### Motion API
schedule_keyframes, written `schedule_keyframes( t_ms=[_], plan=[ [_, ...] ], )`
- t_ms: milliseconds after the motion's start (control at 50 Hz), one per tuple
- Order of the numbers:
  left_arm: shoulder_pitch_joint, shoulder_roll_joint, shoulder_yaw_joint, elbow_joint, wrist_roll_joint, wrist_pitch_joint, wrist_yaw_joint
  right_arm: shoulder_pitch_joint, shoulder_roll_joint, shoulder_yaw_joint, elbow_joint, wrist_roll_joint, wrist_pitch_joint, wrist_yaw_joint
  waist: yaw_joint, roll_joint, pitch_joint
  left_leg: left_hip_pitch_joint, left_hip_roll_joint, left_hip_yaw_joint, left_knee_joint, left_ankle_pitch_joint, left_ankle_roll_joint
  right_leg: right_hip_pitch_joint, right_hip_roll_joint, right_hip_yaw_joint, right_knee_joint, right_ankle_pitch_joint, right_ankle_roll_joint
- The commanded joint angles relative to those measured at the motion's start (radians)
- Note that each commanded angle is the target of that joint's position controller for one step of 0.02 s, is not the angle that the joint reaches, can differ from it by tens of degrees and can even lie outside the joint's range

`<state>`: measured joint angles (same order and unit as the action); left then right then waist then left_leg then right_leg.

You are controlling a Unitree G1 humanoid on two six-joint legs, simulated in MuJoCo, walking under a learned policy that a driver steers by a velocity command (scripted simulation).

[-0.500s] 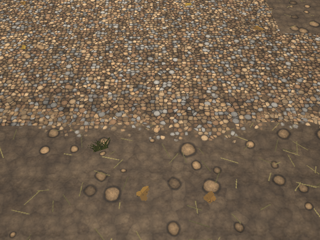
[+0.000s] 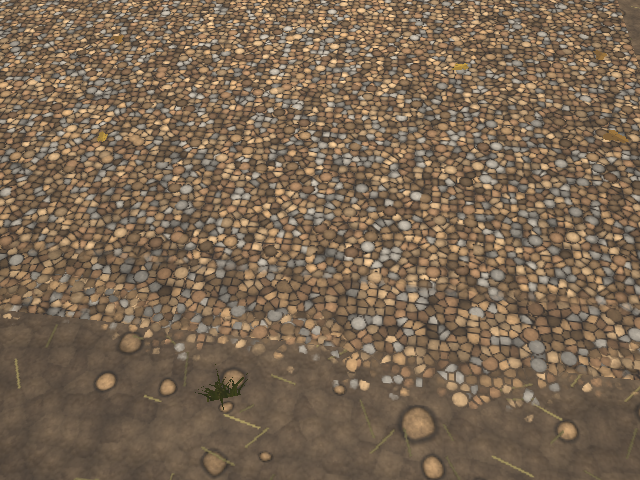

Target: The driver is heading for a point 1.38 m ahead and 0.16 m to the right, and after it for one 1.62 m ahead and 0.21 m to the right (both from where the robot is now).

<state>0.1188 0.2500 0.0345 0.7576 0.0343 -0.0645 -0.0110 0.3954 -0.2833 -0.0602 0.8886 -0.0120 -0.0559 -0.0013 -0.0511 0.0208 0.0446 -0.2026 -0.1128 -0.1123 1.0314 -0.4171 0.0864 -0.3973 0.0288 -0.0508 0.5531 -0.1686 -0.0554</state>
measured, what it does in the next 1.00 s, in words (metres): walks ahead: left foot, then right foot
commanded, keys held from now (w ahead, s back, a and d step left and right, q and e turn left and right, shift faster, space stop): w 1.00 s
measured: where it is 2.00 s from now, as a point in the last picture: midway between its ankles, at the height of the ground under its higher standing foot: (313, 250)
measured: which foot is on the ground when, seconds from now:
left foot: up 0.00-0.42, down 0.44-1.00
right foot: down 0.00-0.46, up 0.48-0.96, down 0.98-1.00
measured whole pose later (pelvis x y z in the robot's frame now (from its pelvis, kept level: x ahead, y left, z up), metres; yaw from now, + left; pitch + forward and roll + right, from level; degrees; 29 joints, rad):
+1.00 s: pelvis +0.52 +0.02 +0.00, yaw +1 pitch +1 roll +1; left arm 0.03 0.22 0.02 0.80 0.04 -0.06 -0.02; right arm 0.46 -0.22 -0.03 1.03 -0.02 -0.07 -0.01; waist -0.05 -0.01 0.05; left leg 0.09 -0.04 0.07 0.38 -0.45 0.04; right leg -0.45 -0.01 -0.09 0.52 -0.08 -0.09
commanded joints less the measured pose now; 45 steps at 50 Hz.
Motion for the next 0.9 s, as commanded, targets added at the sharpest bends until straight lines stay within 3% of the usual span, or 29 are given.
schedule_keyframes(
  t_ms=[20,40,60,120,180,240,320,380,400,420,440,460,480,500,520,540,560,580,620,740,840,900],
  plan=[
    [0.117,0.091,0.031,-0.001,-0.008,-0.003,0.001,-0.027,-0.079,-0.009,-0.082,-0.013,-0.010,0.014,0.056,-0.057,-0.030,-0.372,0.115,-0.009,0.158,0.083,-0.003,0.298,-0.310,0.441,-0.344,-0.130,-0.155],
    [0.123,0.075,0.023,0.018,-0.011,-0.009,0.004,-0.036,-0.071,-0.007,-0.086,-0.024,0.000,0.022,0.040,-0.080,-0.009,-0.340,0.134,0.001,0.115,0.102,-0.009,0.248,-0.257,0.354,-0.367,-0.051,-0.122],
    [0.139,0.089,0.025,0.031,-0.014,-0.018,0.003,-0.005,-0.060,-0.002,-0.077,-0.027,0.009,0.028,0.028,-0.124,-0.029,-0.311,0.133,0.015,0.101,0.110,-0.019,0.237,-0.255,0.319,-0.371,0.032,-0.131],
    [0.194,0.105,0.031,0.067,-0.026,-0.039,-0.004,-0.055,-0.051,0.005,-0.089,-0.031,0.018,0.035,0.025,-0.103,-0.025,-0.370,0.160,0.053,0.050,0.157,-0.043,0.256,-0.244,0.247,-0.406,0.155,-0.155],
    [0.242,0.104,0.029,0.095,-0.028,-0.037,-0.004,-0.200,-0.035,0.018,-0.136,-0.030,0.017,0.041,0.052,-0.092,0.009,-0.449,0.199,0.101,-0.094,0.257,-0.070,0.284,-0.218,0.181,-0.443,0.199,-0.156],
    [0.282,0.111,0.030,0.119,-0.031,-0.035,-0.006,-0.313,-0.006,0.036,-0.169,-0.023,0.013,0.046,0.081,-0.097,0.015,-0.401,0.193,0.145,-0.281,0.355,-0.080,0.290,-0.189,0.119,-0.436,0.266,-0.134],
    [0.336,0.132,0.033,0.148,-0.025,-0.030,-0.002,-0.399,-0.017,0.040,-0.194,-0.017,0.008,0.041,0.104,-0.100,0.018,-0.345,0.167,0.170,-0.418,0.368,-0.060,0.362,-0.224,0.113,-0.394,0.351,-0.121],
    [0.329,0.148,0.036,0.161,-0.019,-0.020,0.006,-0.382,-0.039,0.032,-0.195,-0.020,0.002,0.033,0.079,-0.104,0.011,-0.276,0.139,0.174,-0.483,0.276,-0.020,0.429,-0.258,0.118,-0.310,0.488,-0.105],
    [0.320,0.154,0.037,0.164,-0.019,-0.017,0.008,-0.318,-0.049,0.025,-0.174,-0.024,-0.003,0.027,0.047,-0.101,-0.021,-0.187,0.113,0.183,-0.520,0.249,-0.003,0.438,-0.251,0.104,-0.225,0.604,-0.093],
    [0.314,0.149,0.035,0.167,-0.022,-0.012,0.009,-0.186,-0.064,0.014,-0.127,-0.032,-0.013,0.019,-0.011,-0.068,-0.090,-0.016,0.088,0.194,-0.588,0.273,0.022,0.410,-0.213,0.065,-0.063,0.661,-0.075],
    [0.307,0.123,0.024,0.148,-0.026,-0.012,0.009,-0.014,-0.118,-0.005,-0.081,-0.051,-0.023,0.008,-0.076,-0.014,-0.202,0.234,0.198,0.076,-0.592,0.238,0.067,0.262,-0.170,0.032,0.165,0.490,-0.053],
    [0.382,0.021,-0.001,0.103,-0.056,-0.015,0.002,0.084,-0.231,-0.036,-0.073,-0.066,-0.020,-0.003,-0.064,0.211,-0.331,0.521,0.494,-0.366,-0.655,0.126,0.181,-0.087,-0.018,-0.048,0.536,-0.019,-0.001],
    [0.360,0.112,0.025,0.119,-0.026,-0.008,0.010,0.063,-0.207,-0.035,-0.067,-0.020,-0.007,0.003,-0.059,0.163,-0.321,0.474,0.532,-0.543,-0.747,0.146,0.207,-0.208,0.018,0.062,0.665,-0.349,-0.014],
    [0.296,0.122,0.033,0.108,-0.018,-0.005,0.008,-0.030,-0.156,-0.021,-0.074,-0.005,-0.004,0.006,-0.016,0.087,-0.171,0.350,0.483,-0.387,-0.752,0.131,0.186,-0.254,-0.041,0.101,0.693,-0.282,-0.025],
    [0.258,0.098,0.025,0.101,-0.020,-0.008,0.000,-0.095,-0.096,-0.006,-0.081,-0.005,-0.009,0.011,0.008,0.047,-0.090,0.225,0.436,-0.278,-0.792,0.182,0.163,-0.238,-0.077,0.100,0.644,-0.211,-0.024],
    [0.248,0.082,0.024,0.104,-0.020,-0.003,-0.004,-0.128,-0.067,0.002,-0.080,-0.006,-0.015,0.011,0.036,0.051,-0.049,0.146,0.386,-0.194,-0.829,0.216,0.129,-0.200,-0.105,0.092,0.586,-0.172,-0.020],
    [0.263,0.074,0.023,0.113,-0.005,0.011,-0.010,-0.142,-0.044,0.010,-0.070,-0.001,-0.020,0.009,0.063,0.060,-0.025,0.080,0.342,-0.129,-0.860,0.256,0.098,-0.155,-0.121,0.086,0.549,-0.144,-0.009],
    [0.283,0.061,0.019,0.122,0.002,0.022,-0.016,-0.134,-0.051,0.008,-0.062,-0.002,-0.028,0.007,0.074,0.083,-0.034,0.052,0.338,-0.101,-0.874,0.312,0.108,-0.120,-0.120,0.076,0.541,-0.127,0.002],
    [0.251,0.059,0.020,0.115,0.004,0.033,-0.024,-0.096,-0.064,0.003,-0.036,0.005,-0.042,0.008,0.081,0.054,-0.024,0.053,0.324,-0.057,-0.900,0.389,0.123,-0.147,-0.128,0.063,0.519,-0.083,0.020],
    [0.024,0.048,0.013,0.046,-0.002,0.036,-0.028,0.005,-0.067,0.002,0.025,0.008,-0.041,0.008,0.040,0.027,0.031,0.128,0.291,0.028,-0.939,0.462,0.121,-0.282,-0.148,0.027,0.295,0.104,0.058],
    [-0.123,0.038,0.000,-0.002,-0.006,0.029,-0.025,0.086,-0.073,0.003,0.074,0.000,-0.039,0.002,-0.002,0.037,0.052,0.225,0.303,0.064,-0.908,0.584,0.111,-0.256,-0.110,-0.012,0.105,0.162,0.036],
    [-0.152,0.052,0.002,-0.022,-0.007,0.021,-0.022,0.099,-0.084,0.000,0.096,-0.008,-0.034,-0.007,0.003,0.043,0.060,0.307,0.336,0.063,-0.857,0.691,0.103,-0.233,-0.090,-0.016,0.040,0.095,-0.001]
  ],
)
Velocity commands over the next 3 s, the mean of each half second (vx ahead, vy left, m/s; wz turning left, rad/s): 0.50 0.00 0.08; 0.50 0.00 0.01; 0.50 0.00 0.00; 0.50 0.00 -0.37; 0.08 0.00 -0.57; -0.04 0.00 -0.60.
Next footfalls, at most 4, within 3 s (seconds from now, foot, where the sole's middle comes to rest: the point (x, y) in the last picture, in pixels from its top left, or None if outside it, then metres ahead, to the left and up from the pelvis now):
0.44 left None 0.38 0.12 -0.76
0.98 right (355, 381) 0.68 -0.07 -0.76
1.54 left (269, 278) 0.97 0.13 -0.76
2.10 right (345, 202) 1.22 -0.09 -0.76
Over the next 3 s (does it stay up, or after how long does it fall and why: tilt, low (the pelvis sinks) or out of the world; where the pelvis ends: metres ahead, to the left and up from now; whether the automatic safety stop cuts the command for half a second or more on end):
stays up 1.18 0.07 0.02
